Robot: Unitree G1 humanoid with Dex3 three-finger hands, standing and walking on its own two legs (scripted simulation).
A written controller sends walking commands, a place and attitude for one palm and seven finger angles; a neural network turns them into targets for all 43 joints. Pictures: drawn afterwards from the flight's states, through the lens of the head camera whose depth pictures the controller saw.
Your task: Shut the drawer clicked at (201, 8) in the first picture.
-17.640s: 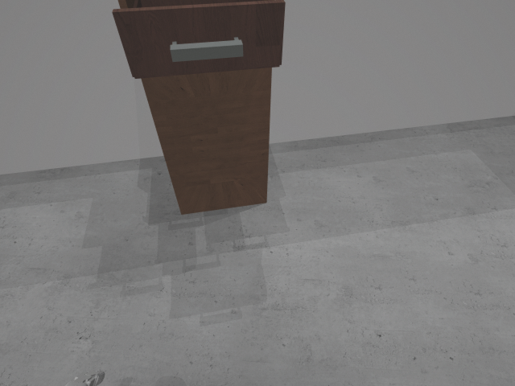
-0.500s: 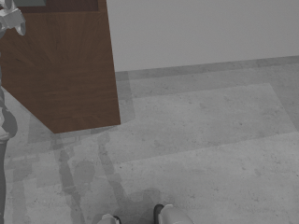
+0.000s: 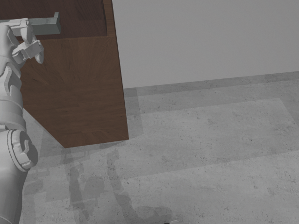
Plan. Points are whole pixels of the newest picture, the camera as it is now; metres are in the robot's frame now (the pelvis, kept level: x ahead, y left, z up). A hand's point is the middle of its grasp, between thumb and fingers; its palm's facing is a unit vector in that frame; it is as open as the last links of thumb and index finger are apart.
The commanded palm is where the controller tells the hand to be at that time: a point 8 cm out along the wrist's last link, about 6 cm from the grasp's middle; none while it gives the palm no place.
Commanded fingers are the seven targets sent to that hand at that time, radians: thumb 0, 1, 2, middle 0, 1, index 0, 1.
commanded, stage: draw the hand back to the body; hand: left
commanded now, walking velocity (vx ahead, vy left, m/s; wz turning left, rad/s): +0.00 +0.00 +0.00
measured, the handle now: (25, 22) +0.61 +0.27 +0.17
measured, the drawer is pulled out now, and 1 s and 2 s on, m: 0.00 0.00 0.00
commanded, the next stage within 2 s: step back with the hand held close in 1.28 s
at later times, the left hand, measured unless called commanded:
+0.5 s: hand (4, 111) +0.34 +0.24 +0.17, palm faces +0.21 -0.96 -0.17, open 3.3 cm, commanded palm +0.29 +0.28 +0.18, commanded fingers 0.00 0.90 0.90 -1.40 -1.60 -1.40 -1.60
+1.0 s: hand out of the picture +0.18 +0.23 +0.18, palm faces +0.43 -0.84 -0.33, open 3.3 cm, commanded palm +0.12 +0.27 +0.19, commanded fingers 0.00 0.90 0.90 -1.40 -1.60 -1.40 -1.60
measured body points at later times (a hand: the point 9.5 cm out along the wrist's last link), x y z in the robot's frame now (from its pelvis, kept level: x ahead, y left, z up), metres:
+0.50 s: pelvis -0.01 +0.00 +0.01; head -0.01 -0.02 +0.46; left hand +0.32 +0.29 +0.18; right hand +0.19 -0.23 -0.06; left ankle -0.04 +0.12 -0.72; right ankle -0.02 -0.13 -0.72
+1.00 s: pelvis -0.03 -0.02 +0.02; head -0.05 -0.04 +0.47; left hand +0.15 +0.28 +0.20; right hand +0.16 -0.23 -0.07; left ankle -0.04 +0.12 -0.72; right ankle -0.02 -0.13 -0.72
